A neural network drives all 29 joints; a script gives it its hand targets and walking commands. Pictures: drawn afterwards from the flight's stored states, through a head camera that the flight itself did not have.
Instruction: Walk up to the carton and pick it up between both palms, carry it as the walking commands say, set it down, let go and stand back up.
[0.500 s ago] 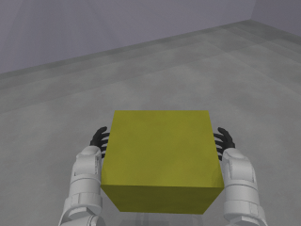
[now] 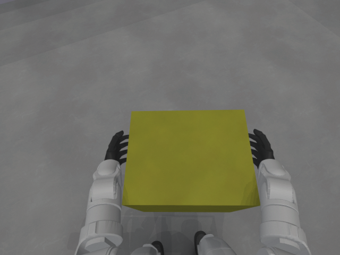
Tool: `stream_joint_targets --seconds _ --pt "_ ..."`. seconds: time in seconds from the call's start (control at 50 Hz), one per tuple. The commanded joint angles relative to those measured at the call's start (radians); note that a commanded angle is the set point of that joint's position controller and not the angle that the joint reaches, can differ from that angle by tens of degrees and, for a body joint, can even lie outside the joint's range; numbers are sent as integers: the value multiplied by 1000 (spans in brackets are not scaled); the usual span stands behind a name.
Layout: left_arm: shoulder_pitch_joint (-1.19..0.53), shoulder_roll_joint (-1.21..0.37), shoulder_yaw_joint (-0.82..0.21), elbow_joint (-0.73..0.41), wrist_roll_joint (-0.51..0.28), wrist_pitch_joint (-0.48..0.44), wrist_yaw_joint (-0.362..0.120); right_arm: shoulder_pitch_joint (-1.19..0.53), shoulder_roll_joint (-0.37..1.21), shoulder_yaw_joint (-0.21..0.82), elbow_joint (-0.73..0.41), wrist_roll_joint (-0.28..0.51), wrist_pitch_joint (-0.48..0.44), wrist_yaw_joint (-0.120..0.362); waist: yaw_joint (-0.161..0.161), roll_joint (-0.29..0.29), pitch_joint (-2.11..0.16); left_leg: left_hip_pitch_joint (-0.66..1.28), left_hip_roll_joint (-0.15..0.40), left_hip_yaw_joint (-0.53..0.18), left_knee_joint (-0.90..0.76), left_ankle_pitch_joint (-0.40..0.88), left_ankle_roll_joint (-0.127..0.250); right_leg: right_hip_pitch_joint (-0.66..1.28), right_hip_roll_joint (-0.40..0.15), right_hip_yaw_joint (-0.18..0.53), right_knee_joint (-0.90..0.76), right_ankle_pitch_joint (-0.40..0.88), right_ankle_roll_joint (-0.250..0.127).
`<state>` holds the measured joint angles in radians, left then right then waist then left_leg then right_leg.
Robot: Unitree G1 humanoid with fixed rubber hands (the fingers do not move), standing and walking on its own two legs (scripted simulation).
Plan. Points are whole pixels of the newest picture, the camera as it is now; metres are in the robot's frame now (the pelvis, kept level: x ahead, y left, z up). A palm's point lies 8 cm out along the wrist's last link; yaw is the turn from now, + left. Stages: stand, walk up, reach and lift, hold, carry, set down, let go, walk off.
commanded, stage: set down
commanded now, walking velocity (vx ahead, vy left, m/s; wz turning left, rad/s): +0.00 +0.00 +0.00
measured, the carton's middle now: (186, 168) +0.33 -0.05 -0.13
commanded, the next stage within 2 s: none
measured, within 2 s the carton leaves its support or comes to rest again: neither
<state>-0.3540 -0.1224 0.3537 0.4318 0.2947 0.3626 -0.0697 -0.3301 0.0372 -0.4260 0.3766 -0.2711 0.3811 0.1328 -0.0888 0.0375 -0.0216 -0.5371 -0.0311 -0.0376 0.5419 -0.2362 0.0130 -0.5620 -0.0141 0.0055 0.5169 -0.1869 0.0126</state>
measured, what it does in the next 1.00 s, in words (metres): lowers itself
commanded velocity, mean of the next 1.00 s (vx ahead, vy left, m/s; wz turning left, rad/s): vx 0.00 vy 0.00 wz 0.00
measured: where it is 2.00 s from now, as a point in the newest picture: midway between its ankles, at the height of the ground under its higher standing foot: outside the picture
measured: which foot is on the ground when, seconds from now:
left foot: down 0.00-1.00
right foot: down 0.00-1.00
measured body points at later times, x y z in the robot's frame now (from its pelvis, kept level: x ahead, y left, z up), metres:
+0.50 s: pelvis -0.05 -0.01 -0.07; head +0.13 -0.03 +0.34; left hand +0.38 +0.13 -0.12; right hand +0.33 -0.25 -0.12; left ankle +0.01 +0.11 -0.73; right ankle +0.03 -0.13 -0.73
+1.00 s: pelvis -0.06 +0.00 -0.14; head +0.17 -0.03 +0.24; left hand +0.41 +0.12 -0.21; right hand +0.35 -0.26 -0.21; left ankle +0.01 +0.11 -0.73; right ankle +0.03 -0.13 -0.73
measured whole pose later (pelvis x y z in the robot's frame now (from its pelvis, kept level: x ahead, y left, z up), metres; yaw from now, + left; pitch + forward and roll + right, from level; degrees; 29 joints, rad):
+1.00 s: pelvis -0.06 +0.00 -0.14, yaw +1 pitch +41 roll +1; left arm -0.83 -0.03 0.45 0.58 0.24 0.37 -0.04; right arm -0.76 -0.05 -0.54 0.49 -0.24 0.38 0.12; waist -0.08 0.08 -0.19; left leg -1.57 -0.06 -0.01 1.26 -0.40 0.01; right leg -1.60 -0.02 0.03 1.24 -0.35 0.02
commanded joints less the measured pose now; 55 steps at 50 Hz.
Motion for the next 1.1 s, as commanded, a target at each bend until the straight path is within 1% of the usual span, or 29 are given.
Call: stream_joint_targets --seconds 0.0,0.02,0.04,0.08,0.22,0.28,0.3,0.32,0.36,0.4,0.46,0.48,0.5,0.52,0.54,0.56,0.58,0.64,0.68,0.7,0.72,0.76,0.78,0.82,0.84,0.9,0.94,1.02,1.08 --pt "-422 -761 -486 27 -140 -60 -188 -419 728 461 57 140 -51 222 -25 10 -496 132 -32 -95 15 398 -3 158 98 39 63 331 -28" --pt "-406 -766 -482 38 -125 -66 -188 -469 716 488 -1 146 -58 228 -29 -21 -510 133 -31 -95 44 388 5 126 102 31 94 333 -21" --pt "-443 -746 -469 40 -126 -63 -188 -491 737 497 24 166 -58 228 19 38 -504 63 -40 -69 59 325 6 137 87 57 93 314 -31" --pt "-528 -750 -486 18 -139 -75 -207 -513 760 478 44 136 -59 232 -42 -47 -573 19 -37 -78 79 270 19 126 96 26 124 294 -16" --pt "-607 -766 -430 93 -113 -50 -233 -653 803 504 40 157 -44 256 2 11 -644 -132 -63 -37 180 114 22 24 93 28 232 157 -20" --pt "-686 -760 -438 100 -136 -53 -258 -663 829 468 86 128 -31 247 -54 -36 -667 -214 -64 -34 233 96 21 14 95 23 267 160 -16" --pt "-703 -750 -409 106 -113 -52 -261 -674 857 486 105 132 -21 253 4 -34 -627 -278 -72 -20 238 65 30 -23 93 19 287 135 -8" --pt "-757 -739 -406 123 -118 -52 -266 -662 847 428 140 99 -16 248 -38 -58 -622 -328 -77 -7 259 39 26 -49 93 14 293 122 -8" --pt "-741 -805 -391 156 -118 -38 -278 -755 835 476 83 140 -17 259 15 25 -664 -320 -92 5 286 30 23 -97 95 18 325 69 -14" --pt "-763 -781 -412 164 -127 -35 -287 -737 855 443 104 113 -11 246 -61 -39 -709 -328 -86 6 317 23 18 -97 96 8 332 78 -3" --pt "-837 -775 -397 160 -146 -45 -291 -809 875 459 93 135 -12 249 -45 -25 -752 -402 -93 11 372 -2 26 -144 97 14 387 64 -1" --pt "-821 -776 -383 179 -127 -35 -294 -829 870 475 82 147 -13 248 7 -12 -755 -470 -102 27 381 0 20 -138 94 14 387 75 -4" --pt "-850 -764 -382 190 -137 -26 -292 -789 857 434 132 133 -2 250 -28 33 -750 -432 -103 26 373 -25 16 -192 105 3 405 41 -7" --pt "-819 -777 -352 211 -120 -24 -288 -897 867 461 101 153 -1 262 14 -33 -750 -430 -96 8 392 -46 25 -274 104 -6 430 -20 -2" --pt "-867 -809 -366 216 -138 -19 -284 -881 820 447 110 134 0 260 -27 14 -717 -474 -106 16 397 -82 12 -274 100 -3 429 -46 -15" --pt "-876 -763 -400 162 -155 -20 -285 -843 861 430 115 134 14 264 -59 -38 -846 -398 -94 5 404 -43 13 -255 113 -25 448 9 -2" --pt "-878 -782 -394 171 -147 -17 -280 -856 857 451 133 152 12 262 -9 32 -802 -475 -110 25 423 -31 9 -283 103 -7 464 14 -10" --pt "-906 -797 -420 147 -183 -21 -272 -865 850 465 110 158 10 265 -43 -43 -904 -497 -106 15 468 7 2 -299 117 -24 513 78 -5" --pt "-893 -823 -400 182 -176 -19 -273 -883 854 471 137 162 7 256 -4 -5 -890 -591 -115 34 496 -10 -3 -309 112 4 521 62 -17" --pt "-908 -821 -391 197 -180 -20 -271 -923 840 470 123 170 7 267 -19 -42 -876 -580 -111 19 504 -12 10 -367 114 -19 546 47 -8" --pt "-953 -790 -393 188 -188 -9 -268 -898 842 436 156 168 15 263 -35 11 -848 -588 -113 34 503 -74 1 -388 117 -12 540 -2 -16" --pt "-980 -783 -395 162 -192 -10 -262 -963 848 470 132 199 18 268 18 21 -912 -611 -116 42 526 -51 -3 -399 117 -10 557 2 -15" --pt "-920 -797 -421 198 -189 0 -256 -918 826 443 116 188 10 265 -35 49 -957 -549 -115 26 523 15 -7 -427 119 -30 587 77 -13" --pt "-946 -829 -407 175 -210 -12 -250 -893 808 432 182 162 19 267 -62 -33 -942 -612 -113 11 551 15 -6 -443 118 -35 610 73 -11" --pt "-971 -816 -419 173 -218 -11 -243 -913 811 411 178 177 15 269 -69 26 -951 -592 -117 27 557 -5 -12 -487 119 -30 605 44 -15" --pt "-985 -776 -410 161 -211 -19 -235 -952 778 433 161 197 5 273 -35 10 -961 -652 -112 15 585 40 -12 -526 113 -29 640 95 -16" --pt "-1048 -748 -446 128 -241 -28 -227 -931 804 418 182 205 1 267 -70 11 -1027 -671 -112 24 617 13 -18 -514 114 -29 651 89 -16" --pt "-998 -765 -401 195 -215 -20 -210 -973 766 420 195 223 -7 268 -32 60 -998 -688 -118 22 645 8 -20 -642 115 -36 711 58 -17" --pt "-997 -758 -376 246 -197 -21 -205 -1011 768 405 172 210 -12 260 -51 21 -1000 -770 -122 37 685 -24 -14 -648 119 -44 737 44 -7"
